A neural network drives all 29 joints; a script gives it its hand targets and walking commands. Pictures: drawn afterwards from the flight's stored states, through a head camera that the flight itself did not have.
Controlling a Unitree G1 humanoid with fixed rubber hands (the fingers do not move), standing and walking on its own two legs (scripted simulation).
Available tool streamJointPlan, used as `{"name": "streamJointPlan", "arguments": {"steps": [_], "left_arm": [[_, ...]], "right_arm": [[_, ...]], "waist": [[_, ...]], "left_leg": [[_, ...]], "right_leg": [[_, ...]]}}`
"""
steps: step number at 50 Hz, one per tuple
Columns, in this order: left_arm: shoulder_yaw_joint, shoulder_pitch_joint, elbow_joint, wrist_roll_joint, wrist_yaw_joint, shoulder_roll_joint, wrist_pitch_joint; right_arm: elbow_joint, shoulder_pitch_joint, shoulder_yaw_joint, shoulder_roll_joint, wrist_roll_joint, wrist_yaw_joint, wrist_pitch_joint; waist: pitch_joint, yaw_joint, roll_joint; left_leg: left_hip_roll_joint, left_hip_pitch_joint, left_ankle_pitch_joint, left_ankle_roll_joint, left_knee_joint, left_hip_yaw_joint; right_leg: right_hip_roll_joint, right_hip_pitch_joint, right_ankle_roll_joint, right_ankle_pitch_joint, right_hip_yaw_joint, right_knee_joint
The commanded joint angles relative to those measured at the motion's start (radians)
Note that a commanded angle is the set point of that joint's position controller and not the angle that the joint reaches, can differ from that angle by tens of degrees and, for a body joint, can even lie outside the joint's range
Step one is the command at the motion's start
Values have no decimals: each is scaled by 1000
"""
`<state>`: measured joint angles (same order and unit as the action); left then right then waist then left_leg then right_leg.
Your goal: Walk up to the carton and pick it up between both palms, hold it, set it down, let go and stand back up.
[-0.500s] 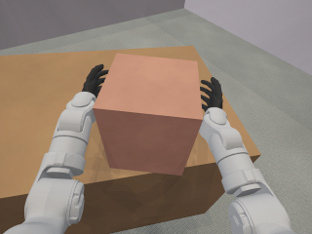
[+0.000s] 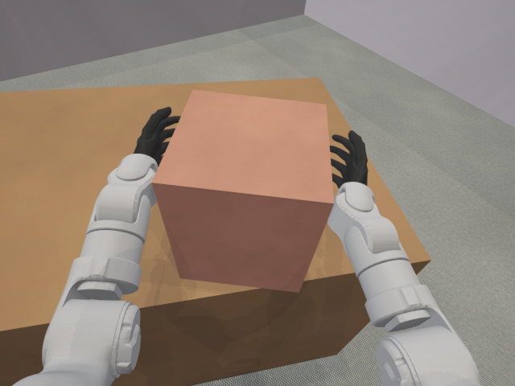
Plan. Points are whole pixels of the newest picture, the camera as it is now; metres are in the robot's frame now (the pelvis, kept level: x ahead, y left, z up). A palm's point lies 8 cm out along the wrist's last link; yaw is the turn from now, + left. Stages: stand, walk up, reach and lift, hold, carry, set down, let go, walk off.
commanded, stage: reach and lift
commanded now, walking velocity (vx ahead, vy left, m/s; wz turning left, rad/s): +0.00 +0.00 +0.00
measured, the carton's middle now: (248, 196) +0.41 +0.00 +0.07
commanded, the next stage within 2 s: none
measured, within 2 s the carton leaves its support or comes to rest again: leaves its support in 0.76 s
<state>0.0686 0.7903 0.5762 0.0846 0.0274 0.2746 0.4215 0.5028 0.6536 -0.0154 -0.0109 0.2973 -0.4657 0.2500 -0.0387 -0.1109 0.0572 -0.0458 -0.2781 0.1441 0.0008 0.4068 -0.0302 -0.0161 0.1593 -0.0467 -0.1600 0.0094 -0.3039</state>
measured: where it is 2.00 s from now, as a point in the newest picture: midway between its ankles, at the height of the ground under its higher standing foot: outside the picture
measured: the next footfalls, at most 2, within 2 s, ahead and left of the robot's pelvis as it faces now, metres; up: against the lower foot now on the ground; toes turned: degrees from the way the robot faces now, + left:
none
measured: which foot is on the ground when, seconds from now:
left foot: down 0.00-1.00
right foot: down 0.00-1.00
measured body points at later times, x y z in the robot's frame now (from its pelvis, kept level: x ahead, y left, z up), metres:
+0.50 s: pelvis +0.00 +0.00 +0.00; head +0.03 +0.04 +0.45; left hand +0.45 +0.14 +0.15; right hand +0.38 -0.17 +0.13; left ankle +0.04 +0.12 -0.75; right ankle +0.00 -0.15 -0.75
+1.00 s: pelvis +0.01 -0.01 +0.00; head -0.02 +0.03 +0.45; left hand +0.42 +0.11 +0.16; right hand +0.36 -0.19 +0.14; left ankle +0.04 +0.12 -0.75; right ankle +0.00 -0.15 -0.75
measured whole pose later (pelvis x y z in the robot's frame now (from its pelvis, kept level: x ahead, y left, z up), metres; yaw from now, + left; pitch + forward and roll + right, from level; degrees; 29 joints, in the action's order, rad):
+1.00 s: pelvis +0.01 -0.01 +0.00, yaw +1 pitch -9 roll -1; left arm 0.33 0.70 0.44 -0.36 0.16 0.00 0.44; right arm 0.55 0.52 -0.06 -0.01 0.12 -0.29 0.10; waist -0.09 -0.14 0.10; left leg -0.03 -0.03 0.13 0.01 0.31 -0.03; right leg -0.03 -0.08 -0.04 -0.16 -0.03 -0.23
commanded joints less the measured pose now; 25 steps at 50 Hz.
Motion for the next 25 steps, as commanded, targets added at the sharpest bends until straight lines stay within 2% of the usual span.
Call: {"name": "streamJointPlan", "arguments": {"steps": [1, 7, 8, 9, 10, 11, 14, 17, 21, 25], "left_arm": [[-87, 434, -163, -14, 13, -140, -36], [-93, 412, -160, -35, 17, -174, -42], [-152, 386, -302, 36, 36, -188, -51], [-135, 395, -280, 19, 49, -201, -39], [-119, 379, -285, 9, 59, -196, -34], [-106, 382, -253, -23, 69, -207, -24], [-62, 349, -218, -87, 95, -199, -9], [-54, 364, -214, -109, 93, -211, -10], [-34, 373, -157, -156, 96, -259, -42], [-40, 412, -158, -186, 102, -328, -78]], "right_arm": [[-147, 396, 78, -82, -4, 5, -28], [-151, 388, 83, -101, -19, 11, -44], [-286, 327, 4, -159, -34, -1, -71], [-263, 331, 44, -153, -27, -1, -65], [-266, 325, 31, -151, -31, 0, -67], [-239, 327, 54, -171, -32, 8, -63], [-234, 337, 54, -159, -66, 24, -59], [-227, 340, 50, -172, -84, 40, -71], [-175, 335, 37, -189, -119, 75, -114], [-156, 359, 44, -233, -145, 100, -155]], "waist": [[419, -51, -147], [404, -48, -152], [507, -143, -124], [523, -106, -164], [518, -120, -147], [470, -98, -156], [415, -81, -118], [377, -75, -130], [346, -77, -138], [352, -89, -149]], "left_leg": [[23, 451, -97, 24, -18, -17], [22, 452, -105, 24, -17, -15], [22, 454, -193, 43, 42, -4], [29, 475, -230, 53, 46, -15], [29, 487, -240, 54, 46, -13], [29, 506, -256, 54, 45, -21], [40, 459, -207, 31, 3, -17], [35, 452, -128, 23, -33, -21], [28, 480, -112, 22, -41, -23], [25, 499, -131, 30, -39, -27]], "right_leg": [[65, 117, -14, 189, -104, 53], [63, 122, -12, 182, -107, 59], [78, 85, -16, 318, -136, 29], [70, 79, -16, 362, -129, 25], [73, 66, -21, 370, -133, 24], [72, 61, -17, 385, -135, 27], [65, 5, -32, 357, -141, 24], [63, 36, -32, 269, -147, 31], [61, 63, -27, 203, -158, 48], [60, 66, -23, 186, -165, 58]]}}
